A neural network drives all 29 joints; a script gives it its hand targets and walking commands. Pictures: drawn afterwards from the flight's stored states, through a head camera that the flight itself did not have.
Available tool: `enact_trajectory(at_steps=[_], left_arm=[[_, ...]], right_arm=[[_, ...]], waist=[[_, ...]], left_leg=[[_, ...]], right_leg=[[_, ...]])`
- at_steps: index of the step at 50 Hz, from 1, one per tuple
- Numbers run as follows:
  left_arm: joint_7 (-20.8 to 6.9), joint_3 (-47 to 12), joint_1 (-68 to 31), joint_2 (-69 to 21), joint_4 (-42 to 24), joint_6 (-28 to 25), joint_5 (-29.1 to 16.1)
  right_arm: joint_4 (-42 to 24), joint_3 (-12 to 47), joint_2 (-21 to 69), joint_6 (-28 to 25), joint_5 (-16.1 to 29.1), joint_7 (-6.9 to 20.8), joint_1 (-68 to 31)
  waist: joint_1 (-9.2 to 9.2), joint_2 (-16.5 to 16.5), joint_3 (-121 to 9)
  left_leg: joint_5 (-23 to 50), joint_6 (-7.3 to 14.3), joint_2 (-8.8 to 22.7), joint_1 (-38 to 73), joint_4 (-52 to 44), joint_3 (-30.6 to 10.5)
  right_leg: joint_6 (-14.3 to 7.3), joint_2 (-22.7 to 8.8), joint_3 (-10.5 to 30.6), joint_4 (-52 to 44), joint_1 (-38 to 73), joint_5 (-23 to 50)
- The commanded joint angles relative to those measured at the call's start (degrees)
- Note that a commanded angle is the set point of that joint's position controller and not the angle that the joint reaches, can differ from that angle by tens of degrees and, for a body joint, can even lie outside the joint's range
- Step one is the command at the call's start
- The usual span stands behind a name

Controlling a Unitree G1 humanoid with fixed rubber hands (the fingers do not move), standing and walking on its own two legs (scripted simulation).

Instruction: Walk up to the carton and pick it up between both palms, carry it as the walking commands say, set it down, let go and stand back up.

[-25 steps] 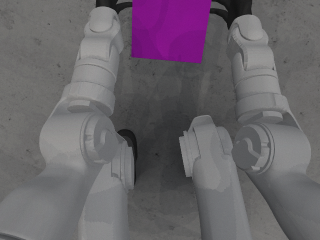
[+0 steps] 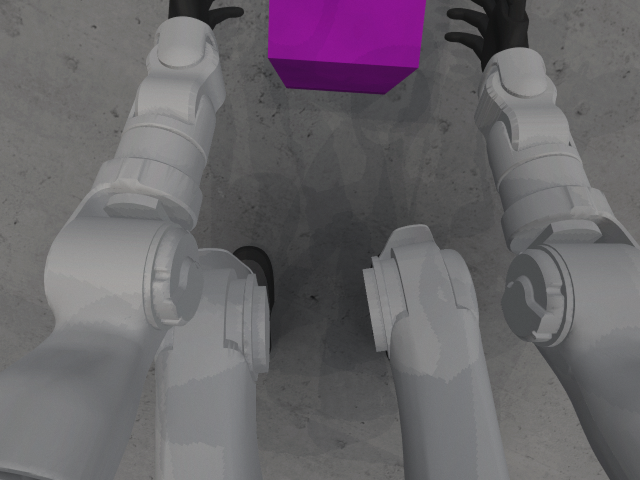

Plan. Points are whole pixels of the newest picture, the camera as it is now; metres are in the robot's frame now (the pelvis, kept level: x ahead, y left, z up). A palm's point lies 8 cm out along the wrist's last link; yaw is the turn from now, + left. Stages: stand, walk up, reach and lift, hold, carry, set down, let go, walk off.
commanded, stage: set down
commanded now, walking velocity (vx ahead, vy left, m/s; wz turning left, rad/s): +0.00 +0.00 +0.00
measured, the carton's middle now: out of the picture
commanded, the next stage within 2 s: let go in 1.60 s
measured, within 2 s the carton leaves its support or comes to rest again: neither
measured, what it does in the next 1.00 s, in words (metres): rises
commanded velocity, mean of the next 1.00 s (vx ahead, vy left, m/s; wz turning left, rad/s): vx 0.00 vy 0.00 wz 0.00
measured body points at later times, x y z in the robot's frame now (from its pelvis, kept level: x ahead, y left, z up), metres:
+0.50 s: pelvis -0.01 +0.00 +0.03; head +0.35 -0.02 +0.31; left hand +0.55 +0.09 -0.12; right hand +0.51 -0.22 -0.13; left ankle +0.12 +0.13 -0.34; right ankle +0.09 -0.12 -0.34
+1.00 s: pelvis +0.02 +0.00 +0.15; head +0.34 -0.01 +0.47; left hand +0.55 +0.09 +0.03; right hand +0.51 -0.22 +0.03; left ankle +0.12 +0.13 -0.34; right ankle +0.09 -0.12 -0.34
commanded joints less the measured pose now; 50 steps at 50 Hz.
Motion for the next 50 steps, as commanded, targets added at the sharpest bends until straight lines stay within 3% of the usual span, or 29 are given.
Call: enact_trajectory(at_steps=[1,4,7,13,22,34,50], left_arm=[[0.4,-4.9,-11.9,2.9,-4.9,-1.4,-5.1],[0.2,-6.9,-13.8,3.1,-6.0,-1.6,-7.2],[0.5,-6.6,-13.8,3.4,-7.1,-1.5,-6.9],[2.0,-3.8,-10.7,3.8,-10.3,-0.2,-4.2],[4.1,-4.1,-8.9,1.6,-20.4,2.8,-4.0],[3.4,0.3,-1.4,-1.6,-21.1,4.5,1.4],[3.8,-0.1,5.4,-5.8,-28.6,6.2,3.6]], right_arm=[[-6.2,4.8,-7.6,-2.0,6.1,-0.2,-16.5],[-4.4,7.2,-5.9,-1.7,9.7,0.7,-17.1],[-2.5,7.1,-5.9,-1.5,10.5,0.8,-16.2],[-3.6,3.4,-7.5,-1.0,7.7,-0.6,-12.8],[-15.4,2.7,-8.2,1.3,8.1,-2.3,-11.3],[-15.4,-1.3,-3.0,3.6,3.4,-0.8,-4.4],[-21.5,-4.1,-2.4,4.6,1.5,0.9,2.7]], waist=[[-3.04,-1.9,-60.9],[-2.1,-1.4,-60.7],[-1.8,-0.5,-62.0],[-2.66,0.4,-69.8],[-3.25,0.5,-84.3],[-2.14,-0.9,-76.9],[-2.96,1.0,-84.3]], left_leg=[[19.2,1.5,0.2,29.5,-4.0,4.9],[17.8,2.2,0.8,28.5,-4.3,4.6],[17.0,2.3,0.8,29.1,-4.7,4.8],[16.7,1.9,0.1,34.2,-7.1,5.6],[16.5,1.9,-1.2,43.3,-12.1,7.3],[13.2,1.6,-2.1,38.0,-23.8,8.4],[22.5,0.3,-2.4,56.0,-39.1,7.1]], right_leg=[[0.6,-1.2,-2.7,-13.5,24.0,26.8],[0.2,-1.8,-2.1,-13.5,23.3,25.5],[0.1,-2.1,-2.3,-13.6,23.2,24.5],[0.3,-1.8,-3.8,-15.4,26.2,23.7],[0.3,-1.4,-6.0,-20.8,34.1,23.3],[0.4,0.0,-5.4,-31.0,38.8,24.0],[0.4,0.9,-7.1,-45.2,50.3,33.6]])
